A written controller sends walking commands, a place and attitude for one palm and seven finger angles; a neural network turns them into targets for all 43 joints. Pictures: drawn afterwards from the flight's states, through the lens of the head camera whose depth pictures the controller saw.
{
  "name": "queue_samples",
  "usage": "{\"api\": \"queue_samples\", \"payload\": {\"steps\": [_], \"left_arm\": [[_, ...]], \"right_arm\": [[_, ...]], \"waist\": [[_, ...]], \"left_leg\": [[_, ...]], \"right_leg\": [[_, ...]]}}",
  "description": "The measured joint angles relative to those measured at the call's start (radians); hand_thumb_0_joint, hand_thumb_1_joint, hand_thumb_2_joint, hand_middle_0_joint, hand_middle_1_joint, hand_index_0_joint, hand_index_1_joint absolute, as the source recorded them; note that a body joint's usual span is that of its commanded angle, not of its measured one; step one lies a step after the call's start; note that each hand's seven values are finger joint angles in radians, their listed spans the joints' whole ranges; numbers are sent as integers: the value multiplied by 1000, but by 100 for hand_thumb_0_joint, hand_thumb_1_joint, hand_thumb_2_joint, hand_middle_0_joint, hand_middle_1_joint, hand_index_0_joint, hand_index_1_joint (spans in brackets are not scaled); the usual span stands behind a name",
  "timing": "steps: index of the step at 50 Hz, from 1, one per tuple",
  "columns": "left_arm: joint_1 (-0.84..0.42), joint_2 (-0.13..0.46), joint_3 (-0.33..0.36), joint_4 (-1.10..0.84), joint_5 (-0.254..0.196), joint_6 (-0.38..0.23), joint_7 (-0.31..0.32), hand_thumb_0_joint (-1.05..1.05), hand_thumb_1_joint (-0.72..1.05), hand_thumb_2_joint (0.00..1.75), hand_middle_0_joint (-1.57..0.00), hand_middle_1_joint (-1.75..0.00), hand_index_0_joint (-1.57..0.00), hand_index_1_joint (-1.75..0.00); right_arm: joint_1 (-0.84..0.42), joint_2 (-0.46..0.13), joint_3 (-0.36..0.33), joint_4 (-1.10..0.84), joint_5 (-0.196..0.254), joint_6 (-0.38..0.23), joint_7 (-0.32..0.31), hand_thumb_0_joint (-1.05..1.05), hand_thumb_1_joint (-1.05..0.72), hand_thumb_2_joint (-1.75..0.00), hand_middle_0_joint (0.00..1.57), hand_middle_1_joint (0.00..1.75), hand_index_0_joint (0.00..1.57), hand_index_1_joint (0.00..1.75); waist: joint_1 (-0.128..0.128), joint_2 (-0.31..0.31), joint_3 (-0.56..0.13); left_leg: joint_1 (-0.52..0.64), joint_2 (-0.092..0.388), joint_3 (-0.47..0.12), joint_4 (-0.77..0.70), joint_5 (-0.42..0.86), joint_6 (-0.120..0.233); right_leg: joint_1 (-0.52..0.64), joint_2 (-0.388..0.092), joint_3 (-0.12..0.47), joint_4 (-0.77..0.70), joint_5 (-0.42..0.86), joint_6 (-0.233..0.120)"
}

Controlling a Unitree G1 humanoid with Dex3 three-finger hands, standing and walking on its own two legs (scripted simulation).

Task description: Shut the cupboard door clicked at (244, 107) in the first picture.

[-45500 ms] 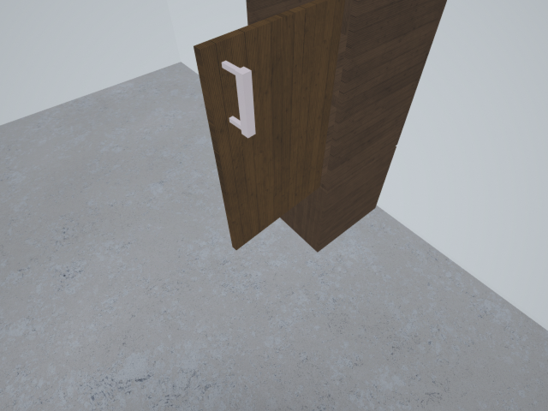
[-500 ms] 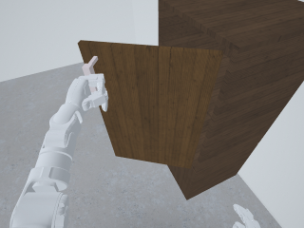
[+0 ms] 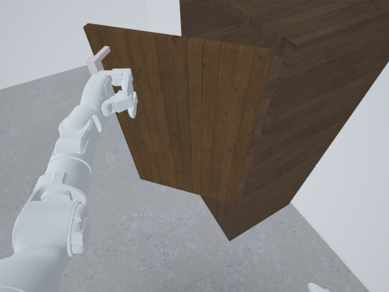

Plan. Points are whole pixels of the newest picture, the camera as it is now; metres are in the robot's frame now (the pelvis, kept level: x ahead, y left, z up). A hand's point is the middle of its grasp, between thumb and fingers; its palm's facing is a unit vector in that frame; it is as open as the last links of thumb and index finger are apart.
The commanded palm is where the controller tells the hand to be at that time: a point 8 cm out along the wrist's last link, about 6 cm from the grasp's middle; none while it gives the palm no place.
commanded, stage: push the door shut along its arc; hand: left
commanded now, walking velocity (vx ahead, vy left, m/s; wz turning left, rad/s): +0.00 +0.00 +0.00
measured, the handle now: (108, 80) +0.53 +0.18 +0.16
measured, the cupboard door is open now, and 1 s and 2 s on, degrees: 44 27 24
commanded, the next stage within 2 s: pull the fist back off the door in 0.84 s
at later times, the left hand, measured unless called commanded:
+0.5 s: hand (147, 84) +0.49 +0.08 +0.17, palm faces -0.37 -0.93 -0.02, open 3.1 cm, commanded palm +0.51 +0.13 +0.16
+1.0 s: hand (165, 70) +0.54 +0.05 +0.17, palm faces -0.37 -0.93 +0.07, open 3.3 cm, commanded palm +0.54 +0.09 +0.16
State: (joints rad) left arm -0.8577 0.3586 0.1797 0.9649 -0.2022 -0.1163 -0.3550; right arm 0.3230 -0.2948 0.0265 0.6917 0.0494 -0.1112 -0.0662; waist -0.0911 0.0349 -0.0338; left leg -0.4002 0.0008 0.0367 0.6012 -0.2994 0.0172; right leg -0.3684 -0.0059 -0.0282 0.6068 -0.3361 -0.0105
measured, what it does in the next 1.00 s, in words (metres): stands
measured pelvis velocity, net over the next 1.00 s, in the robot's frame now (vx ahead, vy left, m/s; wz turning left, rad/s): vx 0.00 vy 0.00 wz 0.00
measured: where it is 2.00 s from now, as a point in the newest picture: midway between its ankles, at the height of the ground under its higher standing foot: outside the picture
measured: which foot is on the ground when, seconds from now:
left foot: down 0.00-1.00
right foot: down 0.00-1.00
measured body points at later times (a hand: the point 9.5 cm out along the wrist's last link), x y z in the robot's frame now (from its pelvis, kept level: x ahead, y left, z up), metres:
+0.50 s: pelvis +0.00 +0.00 -0.01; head +0.07 -0.01 +0.44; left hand +0.51 +0.14 +0.17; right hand +0.02 -0.28 -0.12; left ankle +0.00 +0.11 -0.73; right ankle -0.02 -0.11 -0.73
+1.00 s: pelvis +0.00 +0.00 -0.02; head +0.11 +0.00 +0.42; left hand +0.55 +0.10 +0.17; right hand -0.02 -0.28 -0.13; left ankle +0.00 +0.11 -0.73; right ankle -0.02 -0.11 -0.73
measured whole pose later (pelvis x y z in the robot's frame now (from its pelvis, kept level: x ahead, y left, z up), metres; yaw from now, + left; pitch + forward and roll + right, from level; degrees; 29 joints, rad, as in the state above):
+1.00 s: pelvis +0.00 +0.00 -0.02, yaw +0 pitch +17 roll -1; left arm -1.32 0.41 0.20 1.31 -0.17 -0.11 -0.36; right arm 0.40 -0.31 0.00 0.77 0.00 -0.12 -0.05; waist -0.19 0.04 -0.06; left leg -0.69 0.02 0.02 0.76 -0.35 0.02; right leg -0.64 0.01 -0.04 0.73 -0.38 -0.01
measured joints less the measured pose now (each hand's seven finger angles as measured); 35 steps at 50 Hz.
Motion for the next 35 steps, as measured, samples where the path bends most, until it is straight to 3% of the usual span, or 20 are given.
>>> {"api": "queue_samples", "payload": {"steps": [19,35], "left_arm": [[-147,47,33,153,26,-33,-70,1,90,90,-130,-150,-130,-150],[-326,79,-19,283,36,-22,-93,0,95,95,-130,-150,-130,-150]], "right_arm": [[37,-10,-14,9,-16,12,2,1,-91,-90,20,30,20,30],[53,-13,-20,51,-35,-1,1,1,-91,-90,20,30,20,30]], "waist": [[-51,-4,-19],[-76,-5,-20]], "left_leg": [[-81,11,11,40,-20,0],[-191,10,-8,100,-33,0]], "right_leg": [[-84,10,12,34,-12,-1],[-181,8,-7,83,-25,-2]]}}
